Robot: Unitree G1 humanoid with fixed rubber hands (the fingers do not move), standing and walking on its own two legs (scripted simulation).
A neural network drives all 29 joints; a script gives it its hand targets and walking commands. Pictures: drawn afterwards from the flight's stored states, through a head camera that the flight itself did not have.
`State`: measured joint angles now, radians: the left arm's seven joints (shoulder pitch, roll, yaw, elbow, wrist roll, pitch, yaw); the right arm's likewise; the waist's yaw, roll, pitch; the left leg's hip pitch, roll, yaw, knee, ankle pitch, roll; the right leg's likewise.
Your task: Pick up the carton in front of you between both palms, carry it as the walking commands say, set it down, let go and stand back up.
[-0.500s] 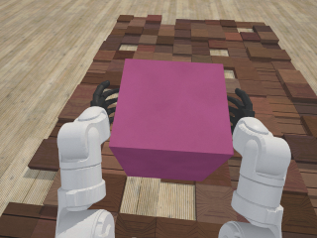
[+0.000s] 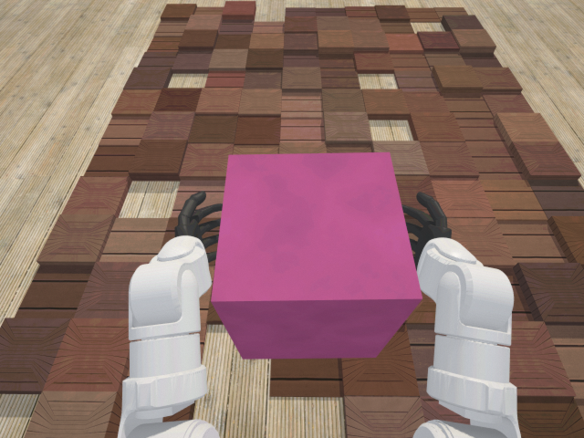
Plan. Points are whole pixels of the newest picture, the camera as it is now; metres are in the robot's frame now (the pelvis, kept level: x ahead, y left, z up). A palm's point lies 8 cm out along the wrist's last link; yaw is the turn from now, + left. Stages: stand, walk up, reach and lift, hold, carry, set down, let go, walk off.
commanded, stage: carry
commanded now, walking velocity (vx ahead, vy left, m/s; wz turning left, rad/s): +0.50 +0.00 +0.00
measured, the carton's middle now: (309, 265) +0.37 +0.00 +0.02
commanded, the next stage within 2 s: none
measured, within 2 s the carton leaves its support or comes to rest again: neither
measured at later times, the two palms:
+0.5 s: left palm (213, 127) +0.64 +0.18 +0.04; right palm (376, 134) +0.63 -0.12 +0.05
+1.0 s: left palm (226, 30) +0.93 +0.20 +0.08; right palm (357, 27) +0.97 -0.10 +0.08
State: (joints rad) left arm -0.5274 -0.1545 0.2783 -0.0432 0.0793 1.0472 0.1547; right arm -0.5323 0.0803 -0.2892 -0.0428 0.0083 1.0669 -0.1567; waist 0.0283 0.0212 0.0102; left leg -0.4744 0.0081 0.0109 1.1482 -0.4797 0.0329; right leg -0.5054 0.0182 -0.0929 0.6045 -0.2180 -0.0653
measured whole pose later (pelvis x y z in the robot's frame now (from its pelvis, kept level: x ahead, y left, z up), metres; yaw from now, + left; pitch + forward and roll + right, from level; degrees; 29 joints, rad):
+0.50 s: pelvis +0.31 +0.04 -0.04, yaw +2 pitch +6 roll +0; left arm -0.47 -0.13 0.27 0.00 0.04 1.08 0.17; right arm -0.42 0.13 -0.26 -0.04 -0.04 1.06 -0.15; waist -0.05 -0.01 -0.05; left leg -0.35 -0.04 0.12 0.53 -0.35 0.10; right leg -0.73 -0.06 -0.02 1.17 -0.35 0.01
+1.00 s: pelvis +0.62 +0.01 -0.02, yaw +3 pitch +6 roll +1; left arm -0.44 -0.10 0.23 -0.11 -0.03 1.02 0.17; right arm -0.43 0.14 -0.25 -0.15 -0.04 1.04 -0.16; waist 0.08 0.00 -0.01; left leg -0.69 0.04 0.05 0.91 -0.29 0.01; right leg -0.19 -0.02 -0.11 0.40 -0.31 -0.05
